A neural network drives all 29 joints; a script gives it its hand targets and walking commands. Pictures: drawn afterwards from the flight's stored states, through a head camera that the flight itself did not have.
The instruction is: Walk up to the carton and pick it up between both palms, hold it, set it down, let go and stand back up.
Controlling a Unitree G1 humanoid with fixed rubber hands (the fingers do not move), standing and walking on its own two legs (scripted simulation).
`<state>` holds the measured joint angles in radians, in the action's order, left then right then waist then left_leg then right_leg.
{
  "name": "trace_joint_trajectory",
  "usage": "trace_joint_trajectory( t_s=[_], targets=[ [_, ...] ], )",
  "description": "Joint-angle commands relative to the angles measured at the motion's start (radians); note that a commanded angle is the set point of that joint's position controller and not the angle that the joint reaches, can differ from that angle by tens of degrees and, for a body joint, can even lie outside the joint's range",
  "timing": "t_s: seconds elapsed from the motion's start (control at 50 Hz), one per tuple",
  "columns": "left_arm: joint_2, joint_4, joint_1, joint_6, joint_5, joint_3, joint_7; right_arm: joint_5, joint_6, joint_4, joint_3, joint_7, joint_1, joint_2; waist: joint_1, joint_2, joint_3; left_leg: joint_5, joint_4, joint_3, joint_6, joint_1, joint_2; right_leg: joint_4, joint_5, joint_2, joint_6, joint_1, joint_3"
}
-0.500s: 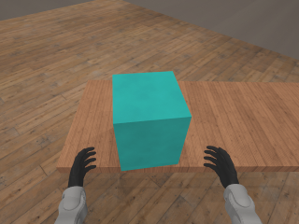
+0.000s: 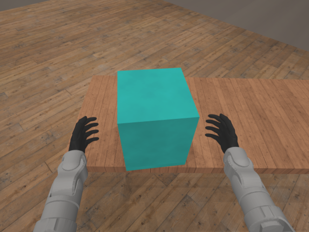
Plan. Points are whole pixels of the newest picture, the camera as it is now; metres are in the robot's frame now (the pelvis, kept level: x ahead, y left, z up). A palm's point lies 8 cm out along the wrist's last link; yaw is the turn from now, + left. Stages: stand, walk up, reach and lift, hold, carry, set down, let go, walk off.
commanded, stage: reach and lift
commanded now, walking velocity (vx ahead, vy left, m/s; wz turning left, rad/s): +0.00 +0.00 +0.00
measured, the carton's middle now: (153, 120) +0.45 +0.03 +0.01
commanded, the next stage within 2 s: none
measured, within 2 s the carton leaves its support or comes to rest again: neither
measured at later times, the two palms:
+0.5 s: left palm (76, 112) +0.38 +0.23 +0.11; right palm (228, 108) +0.41 -0.18 +0.11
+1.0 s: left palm (78, 88) +0.43 +0.23 +0.15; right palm (224, 81) +0.47 -0.17 +0.16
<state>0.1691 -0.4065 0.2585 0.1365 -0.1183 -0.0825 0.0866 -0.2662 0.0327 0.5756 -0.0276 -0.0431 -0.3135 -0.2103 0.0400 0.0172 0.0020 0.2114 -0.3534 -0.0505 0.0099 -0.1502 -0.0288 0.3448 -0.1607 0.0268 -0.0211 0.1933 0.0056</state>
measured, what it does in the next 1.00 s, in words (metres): stands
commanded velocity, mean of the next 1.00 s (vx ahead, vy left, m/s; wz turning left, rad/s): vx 0.00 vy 0.00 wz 0.00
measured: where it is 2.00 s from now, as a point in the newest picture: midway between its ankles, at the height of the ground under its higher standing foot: outside the picture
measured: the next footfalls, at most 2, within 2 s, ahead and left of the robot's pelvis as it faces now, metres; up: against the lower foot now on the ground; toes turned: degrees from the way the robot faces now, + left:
none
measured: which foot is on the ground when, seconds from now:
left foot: down 0.00-1.00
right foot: down 0.00-1.00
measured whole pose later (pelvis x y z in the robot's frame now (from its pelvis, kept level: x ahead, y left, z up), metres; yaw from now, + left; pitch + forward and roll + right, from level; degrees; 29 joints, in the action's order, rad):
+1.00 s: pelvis +0.00 +0.00 +0.00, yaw +1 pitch +10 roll -1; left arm 0.29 -0.79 0.90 0.34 -0.19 -0.09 0.09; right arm -0.36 -0.20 0.97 -0.02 -0.07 -0.99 -0.34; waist 0.04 -0.01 0.12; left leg 0.22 -0.41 -0.01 0.01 -0.38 -0.04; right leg 0.32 -0.13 0.04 -0.02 0.37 -0.02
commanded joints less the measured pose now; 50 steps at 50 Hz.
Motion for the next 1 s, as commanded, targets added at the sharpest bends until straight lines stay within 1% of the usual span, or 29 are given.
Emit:
trace_joint_trajectory(
  t_s=[0.0, 0.02, 0.04, 0.08, 0.1, 0.12, 0.16, 0.18, 0.22, 0.28, 0.32, 0.38, 0.4, 0.42, 0.44, 0.48, 0.52, 0.56, 0.62, 0.64, 0.68, 0.7, 0.72, 0.78, 0.82, 0.86, 0.88, 0.92, 0.98],
  targets=[
    [0.139, 0.238, 0.401, 0.002, -0.007, -0.04, -0.003, -0.014, 0.023, -0.226, 0.054, -0.011, -0.402, -0.167, 0.003, -0.02, 0.404, -0.328, 0.01, 0.003, 0.006, 0.059, 0.033, -0.022, 0.263, 0.003, 0.015, -0.184, 0.036],
    [0.14, 0.24, 0.397, 0.016, -0.009, -0.045, -0.006, -0.013, 0.016, -0.234, 0.051, -0.015, -0.404, -0.17, 0.003, -0.007, 0.424, -0.348, 0.002, 0.004, 0.005, 0.063, 0.034, -0.017, 0.294, 0.006, 0.019, -0.193, 0.033],
    [0.146, 0.242, 0.411, 0.03, -0.01, -0.045, -0.009, -0.016, 0.005, -0.223, 0.053, -0.018, -0.418, -0.175, -0.002, -0.007, 0.436, -0.36, 0.001, 0.005, 0.009, 0.069, 0.034, -0.017, 0.304, 0.006, 0.02, -0.194, 0.029],
    [0.151, 0.255, 0.449, 0.062, -0.011, -0.051, -0.011, -0.021, -0.015, -0.216, 0.057, -0.022, -0.451, -0.194, -0.002, -0.017, 0.443, -0.371, -0.005, 0.005, 0.012, 0.083, 0.032, -0.019, 0.295, 0.013, 0.019, -0.17, 0.025],
    [0.156, 0.26, 0.474, 0.077, -0.009, -0.05, -0.011, -0.021, -0.026, -0.205, 0.065, -0.023, -0.47, -0.197, -0.005, -0.033, 0.446, -0.371, -0.007, 0.004, 0.016, 0.089, 0.029, -0.023, 0.28, 0.013, 0.018, -0.16, 0.022],
    [0.154, 0.274, 0.486, 0.092, -0.011, -0.052, -0.009, -0.028, -0.037, -0.208, 0.069, -0.023, -0.481, -0.2, -0.002, -0.046, 0.455, -0.382, -0.009, 0.006, 0.018, 0.101, 0.029, -0.024, 0.279, 0.015, 0.016, -0.153, 0.019],
    [0.156, 0.278, 0.518, 0.117, -0.018, -0.055, -0.009, -0.033, -0.055, -0.198, 0.069, -0.023, -0.519, -0.213, -0.004, -0.043, 0.456, -0.405, -0.015, 0.006, 0.023, 0.116, 0.027, -0.026, 0.287, 0.018, 0.017, -0.135, 0.013],
    [0.149, 0.254, 0.513, 0.132, -0.023, -0.054, -0.013, -0.037, -0.066, -0.181, 0.063, -0.022, -0.526, -0.215, -0.003, -0.035, 0.445, -0.416, -0.018, 0.011, 0.024, 0.119, 0.026, -0.031, 0.294, 0.022, 0.018, -0.135, 0.007],
    [0.162, 0.246, 0.543, 0.153, -0.023, -0.058, -0.021, -0.048, -0.083, -0.16, 0.06, -0.024, -0.551, -0.222, -0.006, -0.025, 0.451, -0.432, -0.022, 0.008, 0.022, 0.116, 0.029, -0.032, 0.323, 0.021, 0.022, -0.146, 0.012],
    [0.184, 0.268, 0.577, 0.173, -0.018, -0.081, -0.023, -0.062, -0.097, -0.165, 0.061, -0.025, -0.592, -0.245, -0.002, -0.028, 0.506, -0.473, -0.026, 0.011, 0.027, 0.131, 0.028, -0.02, 0.389, 0.024, 0.031, -0.183, 0.011],
    [0.189, 0.241, 0.609, 0.186, -0.015, -0.084, -0.025, -0.065, -0.107, -0.138, 0.058, -0.026, -0.63, -0.248, -0.005, -0.022, 0.495, -0.488, -0.033, 0.012, 0.029, 0.124, 0.03, -0.022, 0.404, 0.024, 0.029, -0.177, 0.01],
    [0.204, 0.232, 0.65, 0.202, -0.021, -0.09, -0.028, -0.071, -0.122, -0.138, 0.049, -0.026, -0.683, -0.259, -0.007, -0.004, 0.512, -0.469, -0.024, 0.013, 0.023, 0.107, 0.033, -0.022, 0.423, 0.022, 0.041, -0.196, 0.01],
    [0.209, 0.215, 0.671, 0.207, -0.02, -0.091, -0.029, -0.072, -0.128, -0.131, 0.05, -0.027, -0.703, -0.26, -0.005, -0.011, 0.515, -0.462, -0.027, 0.011, 0.021, 0.1, 0.035, -0.02, 0.431, 0.021, 0.043, -0.199, 0.012],
    [0.212, 0.214, 0.696, 0.21, -0.027, -0.092, -0.028, -0.069, -0.133, -0.136, 0.059, -0.029, -0.724, -0.269, -0.011, -0.01, 0.531, -0.455, -0.027, 0.009, 0.023, 0.088, 0.034, -0.018, 0.431, 0.02, 0.042, -0.208, 0.013],
    [0.218, 0.218, 0.733, 0.211, -0.03, -0.087, -0.024, -0.069, -0.139, -0.124, 0.067, -0.03, -0.751, -0.27, -0.01, -0.026, 0.536, -0.448, -0.025, 0.012, 0.026, 0.086, 0.036, -0.014, 0.421, 0.021, 0.04, -0.192, 0.01],
    [0.223, 0.186, 0.79, 0.217, -0.044, -0.07, -0.016, -0.073, -0.152, -0.099, 0.075, -0.022, -0.804, -0.282, -0.011, -0.036, 0.554, -0.423, -0.03, 0.014, 0.03, 0.088, 0.029, -0.019, 0.371, 0.022, 0.034, -0.163, 0.003],
    [0.239, 0.148, 0.83, 0.219, -0.049, -0.066, -0.012, -0.067, -0.163, -0.084, 0.08, -0.018, -0.838, -0.29, -0.008, -0.034, 0.579, -0.424, -0.034, 0.015, 0.028, 0.086, 0.029, -0.016, 0.374, 0.022, 0.036, -0.153, 0.001],
    [0.239, 0.145, 0.836, 0.222, -0.045, -0.07, -0.008, -0.08, -0.166, -0.064, 0.075, -0.016, -0.847, -0.296, -0.004, -0.047, 0.635, -0.478, -0.048, 0.018, 0.034, 0.111, 0.028, -0.01, 0.424, 0.027, 0.034, -0.153, -0.004],
    [0.264, 0.15, 0.903, 0.22, -0.054, -0.072, -0.004, -0.085, -0.168, -0.046, 0.071, -0.018, -0.909, -0.311, -0.006, -0.043, 0.713, -0.54, -0.071, 0.019, 0.042, 0.113, 0.029, 0.006, 0.516, 0.029, 0.042, -0.177, -0.005],
    [0.271, 0.136, 0.924, 0.222, -0.057, -0.075, -0.005, -0.088, -0.171, -0.039, 0.068, -0.02, -0.935, -0.314, -0.009, -0.031, 0.717, -0.544, -0.074, 0.02, 0.041, 0.107, 0.031, 0.009, 0.533, 0.028, 0.045, -0.178, -0.007],
    [0.282, 0.085, 0.943, 0.234, -0.05, -0.079, -0.008, -0.091, -0.181, 0.007, 0.064, -0.025, -0.968, -0.317, -0.002, -0.022, 0.707, -0.528, -0.07, 0.017, 0.039, 0.084, 0.035, 0.015, 0.545, 0.026, 0.048, -0.184, -0.007],
    [0.277, 0.058, 0.952, 0.238, -0.047, -0.076, -0.008, -0.094, -0.185, 0.031, 0.064, -0.025, -0.976, -0.32, -0.004, -0.031, 0.709, -0.523, -0.07, 0.017, 0.041, 0.076, 0.035, 0.015, 0.543, 0.024, 0.049, -0.186, -0.003],
    [0.276, 0.038, 0.973, 0.241, -0.05, -0.068, -0.008, -0.1, -0.19, 0.05, 0.062, -0.022, -1.001, -0.325, -0.002, -0.038, 0.697, -0.503, -0.067, 0.021, 0.042, 0.074, 0.031, 0.013, 0.514, 0.026, 0.046, -0.173, -0.011],
    [0.287, -0.027, 1.035, 0.235, -0.065, -0.056, -0.001, -0.107, -0.203, 0.103, 0.052, -0.02, -1.058, -0.328, -0.002, -0.015, 0.694, -0.46, -0.06, 0.023, 0.035, 0.052, 0.03, 0.01, 0.478, 0.025, 0.048, -0.152, -0.01],
    [0.295, -0.064, 1.086, 0.217, -0.069, -0.044, 0.005, -0.104, -0.208, 0.137, 0.057, -0.019, -1.097, -0.324, -0.003, -0.025, 0.7, -0.429, -0.061, 0.022, 0.033, 0.026, 0.027, 0.011, 0.449, 0.021, 0.048, -0.143, -0.006],
    [0.294, -0.125, 1.109, 0.201, -0.079, -0.039, 0.007, -0.11, -0.207, 0.171, 0.044, -0.02, -1.133, -0.316, 0.001, -0.014, 0.712, -0.443, -0.07, 0.028, 0.032, 0.021, 0.027, 0.02, 0.477, 0.021, 0.051, -0.132, -0.012],
    [0.293, -0.149, 1.12, 0.189, -0.078, -0.034, 0.005, -0.103, -0.202, 0.182, 0.048, -0.021, -1.143, -0.311, -0.003, -0.02, 0.741, -0.443, -0.078, 0.027, 0.037, 0.023, 0.028, 0.024, 0.486, 0.019, 0.049, -0.136, -0.012],
    [0.296, -0.193, 1.13, 0.16, -0.073, -0.036, 0.002, -0.091, -0.19, 0.211, 0.046, -0.027, -1.152, -0.302, -0.004, -0.011, 0.759, -0.445, -0.083, 0.028, 0.037, 0.008, 0.029, 0.034, 0.518, 0.018, 0.053, -0.146, -0.014],
    [0.279, -0.263, 1.123, 0.105, -0.066, -0.026, -0.002, -0.089, -0.17, 0.273, 0.032, -0.031, -1.136, -0.27, -0.001, -0.023, 0.755, -0.462, -0.087, 0.036, 0.041, -0.015, 0.028, 0.044, 0.529, 0.013, 0.051, -0.158, -0.015]
  ],
)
